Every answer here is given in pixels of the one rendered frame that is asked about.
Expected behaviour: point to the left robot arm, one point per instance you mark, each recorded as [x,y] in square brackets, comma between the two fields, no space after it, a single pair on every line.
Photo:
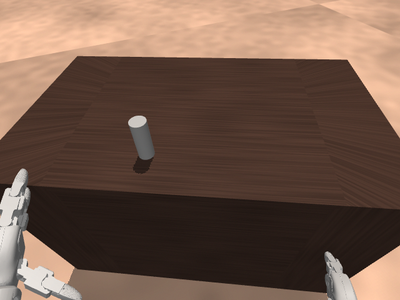
[10,293]

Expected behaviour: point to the right robot hand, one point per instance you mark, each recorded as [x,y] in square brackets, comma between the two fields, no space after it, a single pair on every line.
[339,286]

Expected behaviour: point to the left robot hand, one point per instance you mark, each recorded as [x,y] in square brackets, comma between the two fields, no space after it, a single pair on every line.
[13,267]

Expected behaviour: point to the can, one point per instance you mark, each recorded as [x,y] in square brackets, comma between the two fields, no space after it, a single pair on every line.
[142,138]

